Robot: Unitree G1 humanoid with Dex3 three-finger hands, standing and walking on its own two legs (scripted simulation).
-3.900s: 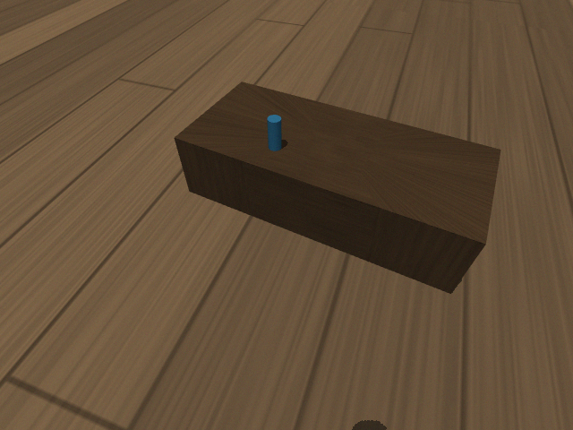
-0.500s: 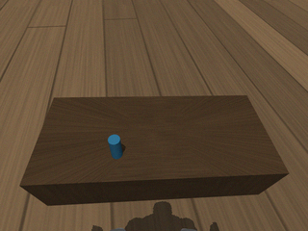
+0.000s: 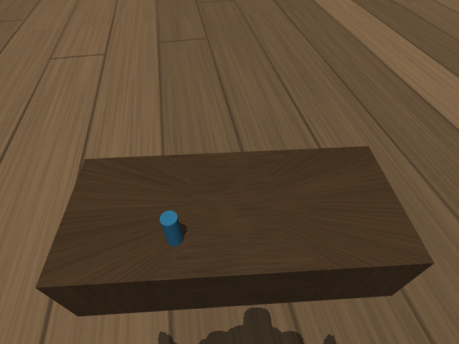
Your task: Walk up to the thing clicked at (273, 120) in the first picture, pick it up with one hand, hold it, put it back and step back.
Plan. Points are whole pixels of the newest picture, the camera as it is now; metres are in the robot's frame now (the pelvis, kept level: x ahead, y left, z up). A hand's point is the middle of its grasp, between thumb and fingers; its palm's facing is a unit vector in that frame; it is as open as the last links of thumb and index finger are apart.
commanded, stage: walk up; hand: left
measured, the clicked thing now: (172, 229) +0.54 +0.21 -0.36
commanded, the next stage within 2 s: stand in 0.88 s
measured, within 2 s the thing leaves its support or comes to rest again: neither
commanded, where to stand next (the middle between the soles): +0.09 -0.01 m, yaw +1 degrees
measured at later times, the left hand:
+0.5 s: hand out of the picture +0.11 +0.26 -0.14, palm faces +0.01 -0.95 -0.31, open 7.3 cm
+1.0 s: hand out of the picture +0.10 +0.26 -0.14, palm faces +0.02 -0.95 -0.32, open 7.3 cm
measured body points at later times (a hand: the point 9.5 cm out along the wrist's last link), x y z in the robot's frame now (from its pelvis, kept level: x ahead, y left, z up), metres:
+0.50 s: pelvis +0.01 +0.01 +0.01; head +0.03 +0.01 +0.46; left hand +0.11 +0.31 -0.12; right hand +0.08 -0.31 -0.11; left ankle +0.04 +0.15 -0.72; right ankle +0.00 -0.12 -0.73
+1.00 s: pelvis +0.02 +0.01 +0.02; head +0.03 +0.01 +0.47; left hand +0.10 +0.31 -0.12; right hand +0.12 -0.29 -0.11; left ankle +0.04 +0.15 -0.72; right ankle +0.00 -0.12 -0.72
